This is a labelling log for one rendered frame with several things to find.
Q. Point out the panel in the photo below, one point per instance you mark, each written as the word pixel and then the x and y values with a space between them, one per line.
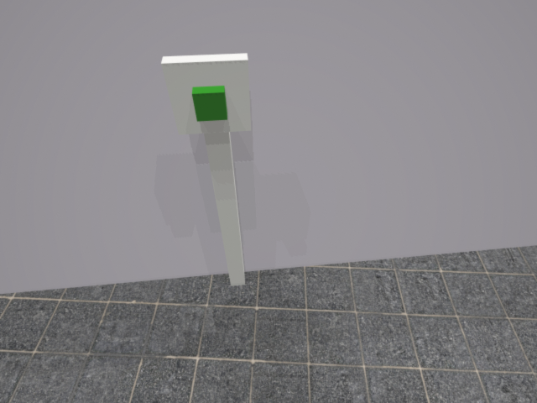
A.
pixel 181 74

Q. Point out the button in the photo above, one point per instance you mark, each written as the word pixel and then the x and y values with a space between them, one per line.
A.
pixel 210 103

